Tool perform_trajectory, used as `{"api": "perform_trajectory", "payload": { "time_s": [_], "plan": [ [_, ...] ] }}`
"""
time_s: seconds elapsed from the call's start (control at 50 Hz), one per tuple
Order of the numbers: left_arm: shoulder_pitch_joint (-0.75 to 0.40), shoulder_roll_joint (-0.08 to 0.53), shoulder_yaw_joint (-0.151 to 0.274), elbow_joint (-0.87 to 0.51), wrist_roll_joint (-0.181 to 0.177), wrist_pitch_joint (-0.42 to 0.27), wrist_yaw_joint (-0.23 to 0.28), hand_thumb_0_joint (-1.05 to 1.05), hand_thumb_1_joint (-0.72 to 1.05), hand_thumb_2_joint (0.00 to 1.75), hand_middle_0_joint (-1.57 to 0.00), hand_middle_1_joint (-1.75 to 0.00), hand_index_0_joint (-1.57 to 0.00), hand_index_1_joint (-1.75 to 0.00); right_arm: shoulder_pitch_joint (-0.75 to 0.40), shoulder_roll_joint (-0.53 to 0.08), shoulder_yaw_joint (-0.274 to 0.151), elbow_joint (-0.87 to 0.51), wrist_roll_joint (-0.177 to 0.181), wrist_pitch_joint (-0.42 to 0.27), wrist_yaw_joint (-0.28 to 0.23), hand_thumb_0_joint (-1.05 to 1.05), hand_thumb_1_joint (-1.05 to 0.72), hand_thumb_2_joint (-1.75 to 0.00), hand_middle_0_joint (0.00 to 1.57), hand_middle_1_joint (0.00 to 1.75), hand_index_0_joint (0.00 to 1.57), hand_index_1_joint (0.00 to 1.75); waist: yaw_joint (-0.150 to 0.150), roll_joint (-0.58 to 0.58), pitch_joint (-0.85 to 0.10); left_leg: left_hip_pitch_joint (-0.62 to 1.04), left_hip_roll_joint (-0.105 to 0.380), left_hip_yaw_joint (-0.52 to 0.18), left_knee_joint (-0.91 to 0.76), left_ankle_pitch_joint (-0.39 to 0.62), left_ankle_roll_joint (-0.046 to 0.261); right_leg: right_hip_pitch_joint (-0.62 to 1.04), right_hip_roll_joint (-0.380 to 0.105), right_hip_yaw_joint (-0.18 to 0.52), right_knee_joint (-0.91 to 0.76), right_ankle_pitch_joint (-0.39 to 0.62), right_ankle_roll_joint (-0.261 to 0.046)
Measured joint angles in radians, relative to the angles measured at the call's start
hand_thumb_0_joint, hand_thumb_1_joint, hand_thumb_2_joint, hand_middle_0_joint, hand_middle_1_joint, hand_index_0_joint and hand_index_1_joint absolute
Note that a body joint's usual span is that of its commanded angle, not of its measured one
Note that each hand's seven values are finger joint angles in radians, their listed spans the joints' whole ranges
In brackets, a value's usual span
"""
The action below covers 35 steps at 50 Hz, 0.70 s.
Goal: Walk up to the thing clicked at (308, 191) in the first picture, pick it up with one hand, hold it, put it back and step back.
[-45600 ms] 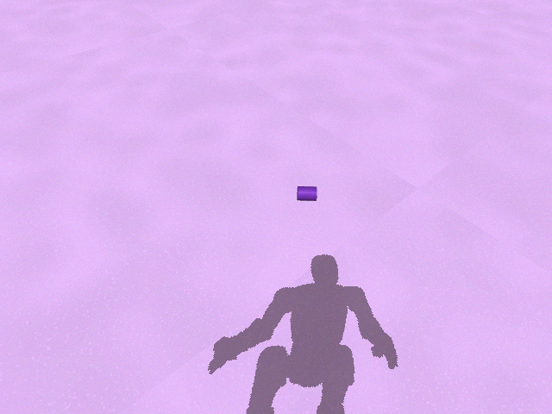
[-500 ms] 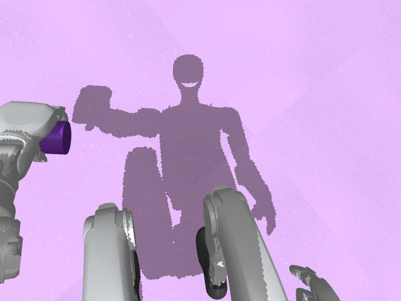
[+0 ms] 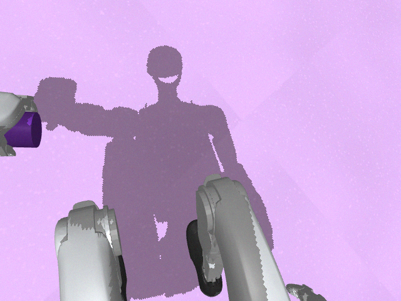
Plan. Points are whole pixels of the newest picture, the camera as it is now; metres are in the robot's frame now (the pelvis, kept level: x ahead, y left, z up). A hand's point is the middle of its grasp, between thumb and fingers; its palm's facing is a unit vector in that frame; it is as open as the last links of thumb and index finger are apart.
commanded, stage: crouch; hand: left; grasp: from above
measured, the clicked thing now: (8, 128) +0.48 +0.28 -0.19
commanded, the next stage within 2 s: lower in 0.10 s
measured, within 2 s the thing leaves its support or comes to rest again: rests again in 1.88 s
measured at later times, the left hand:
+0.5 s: hand (13, 136) +0.47 +0.28 -0.21, palm faces -0.50 +0.01 -0.86, open 9.8 cm
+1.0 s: hand (26, 138) +0.48 +0.28 -0.26, palm faces -0.49 +0.01 -0.87, open 9.8 cm
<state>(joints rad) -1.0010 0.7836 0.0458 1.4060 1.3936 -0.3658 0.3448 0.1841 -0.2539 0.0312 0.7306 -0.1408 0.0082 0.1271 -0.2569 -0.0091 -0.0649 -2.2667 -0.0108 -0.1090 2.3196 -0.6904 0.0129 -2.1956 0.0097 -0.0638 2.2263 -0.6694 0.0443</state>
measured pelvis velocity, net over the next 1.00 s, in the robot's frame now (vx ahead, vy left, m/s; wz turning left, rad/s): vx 0.00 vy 0.00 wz -0.07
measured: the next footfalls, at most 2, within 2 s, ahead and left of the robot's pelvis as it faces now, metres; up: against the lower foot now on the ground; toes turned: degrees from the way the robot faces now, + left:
none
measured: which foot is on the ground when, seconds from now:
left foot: down 0.00-1.00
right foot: down 0.00-1.00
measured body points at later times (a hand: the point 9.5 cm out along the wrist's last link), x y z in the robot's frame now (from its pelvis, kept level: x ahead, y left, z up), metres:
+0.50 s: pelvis +0.00 +0.00 -0.03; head +0.26 +0.08 +0.33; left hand +0.50 +0.28 -0.16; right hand +0.04 -0.28 -0.12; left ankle +0.07 +0.12 -0.33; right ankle +0.10 -0.13 -0.33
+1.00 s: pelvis +0.00 +0.00 -0.05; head +0.28 +0.09 +0.29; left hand +0.50 +0.27 -0.21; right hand +0.03 -0.27 -0.12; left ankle +0.07 +0.12 -0.33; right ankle +0.10 -0.13 -0.32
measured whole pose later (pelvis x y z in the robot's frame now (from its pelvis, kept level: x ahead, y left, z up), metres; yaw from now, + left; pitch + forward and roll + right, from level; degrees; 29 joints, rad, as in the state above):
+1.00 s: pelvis +0.00 +0.00 -0.05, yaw -4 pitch +33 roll -12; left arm -1.04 0.94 0.09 1.56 1.45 -0.38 0.47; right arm 0.15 -0.28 0.16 0.68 -0.20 -0.04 0.14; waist -0.33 -0.08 0.06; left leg -2.37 -0.01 -0.19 2.51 -0.72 0.00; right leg -2.28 0.03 -0.12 2.37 -0.67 0.05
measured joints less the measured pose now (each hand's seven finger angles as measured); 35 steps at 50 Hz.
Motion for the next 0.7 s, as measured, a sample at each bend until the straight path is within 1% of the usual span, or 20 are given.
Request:
{"api": "perform_trajectory", "payload": {
  "time_s": [0.18, 0.26, 0.32, 0.38, 0.44, 0.5, 0.58, 0.7],
  "plan": [
    [-0.017, 0.022, 0.004, 0.016, 0.004, 0.001, 0.002, 0.00, 0.06, 0.47, -0.69, -0.57, -0.70, -0.53, -0.013, 0.002, 0.027, -0.008, -0.004, -0.001, -0.003, 0.00, -0.93, -0.91, 0.20, 0.30, 0.20, 0.30, -0.009, -0.001, 0.013, -0.026, 0.000, -0.011, 0.036, -0.005, -0.004, -0.025, 0.003, -0.009, 0.031, -0.001, 0.000],
    [-0.022, 0.031, 0.005, 0.024, -0.002, 0.004, 0.004, 0.00, 0.05, 0.48, -0.69, -0.57, -0.70, -0.53, -0.019, 0.000, 0.036, -0.012, -0.004, -0.001, -0.003, 0.00, -0.93, -0.91, 0.20, 0.30, 0.20, 0.30, -0.011, -0.004, 0.017, -0.031, 0.000, -0.016, 0.048, -0.009, -0.006, -0.030, 0.004, -0.013, 0.041, -0.004, -0.001],
    [-0.031, 0.040, -0.005, 0.042, -0.008, 0.005, 0.001, 0.00, 0.04, 0.49, -0.69, -0.57, -0.70, -0.53, -0.026, -0.003, 0.044, -0.015, -0.005, -0.001, -0.002, 0.00, -0.93, -0.91, 0.20, 0.30, 0.20, 0.30, -0.014, -0.007, 0.023, -0.035, -0.001, -0.019, 0.056, -0.012, -0.006, -0.033, 0.005, -0.015, 0.048, -0.006, -0.001],
    [-0.034, 0.053, -0.009, 0.055, -0.010, -0.003, -0.005, 0.00, 0.04, 0.50, -0.69, -0.56, -0.71, -0.53, -0.035, -0.008, 0.052, -0.017, -0.008, -0.002, -0.001, 0.00, -0.93, -0.91, 0.20, 0.30, 0.20, 0.30, -0.019, -0.012, 0.034, -0.041, -0.001, -0.024, 0.069, -0.013, -0.006, -0.037, 0.006, -0.019, 0.057, -0.006, 0.000],
    [-0.031, 0.063, -0.005, 0.056, -0.004, -0.018, -0.006, 0.00, 0.04, 0.50, -0.70, -0.56, -0.71, -0.53, -0.039, -0.013, 0.059, -0.022, -0.013, -0.002, 0.001, 0.00, -0.93, -0.91, 0.20, 0.30, 0.20, 0.30, -0.022, -0.021, 0.045, -0.050, -0.001, -0.030, 0.085, -0.014, -0.007, -0.044, 0.007, -0.024, 0.069, -0.005, 0.000],
    [-0.029, 0.073, 0.004, 0.061, 0.006, -0.036, 0.008, 0.00, 0.04, 0.49, -0.70, -0.57, -0.71, -0.53, -0.040, -0.017, 0.066, -0.026, -0.020, -0.002, 0.004, 0.00, -0.93, -0.91, 0.20, 0.30, 0.20, 0.30, -0.024, -0.031, 0.056, -0.059, -0.002, -0.037, 0.102, -0.014, -0.009, -0.051, 0.009, -0.030, 0.082, -0.003, -0.001],
    [-0.029, 0.091, 0.016, 0.075, 0.029, -0.054, 0.037, 0.00, 0.04, 0.49, -0.70, -0.57, -0.71, -0.54, -0.042, -0.021, 0.076, -0.028, -0.032, -0.003, 0.006, 0.00, -0.93, -0.91, 0.20, 0.30, 0.20, 0.30, -0.030, -0.042, 0.070, -0.073, -0.003, -0.046, 0.125, -0.012, -0.010, -0.062, 0.011, -0.037, 0.099, 0.000, -0.001],
    [-0.033, 0.114, 0.024, 0.101, 0.057, -0.051, 0.086, 0.00, 0.04, 0.48, -0.69, -0.58, -0.70, -0.55, -0.041, -0.020, 0.087, -0.025, -0.044, -0.011, 0.006, 0.00, -0.93, -0.91, 0.20, 0.30, 0.20, 0.30, -0.042, -0.054, 0.082, -0.094, -0.001, -0.053, 0.152, -0.012, -0.009, -0.080, 0.015, -0.042, 0.118, 0.005, 0.002]
  ]
}}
